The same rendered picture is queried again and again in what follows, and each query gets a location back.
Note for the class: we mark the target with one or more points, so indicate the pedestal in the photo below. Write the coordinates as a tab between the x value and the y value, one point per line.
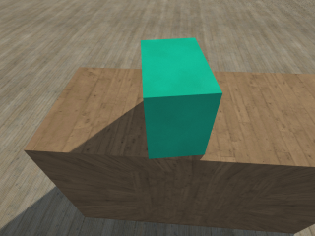
257	173

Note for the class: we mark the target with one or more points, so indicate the carton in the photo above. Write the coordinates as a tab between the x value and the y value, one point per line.
181	97

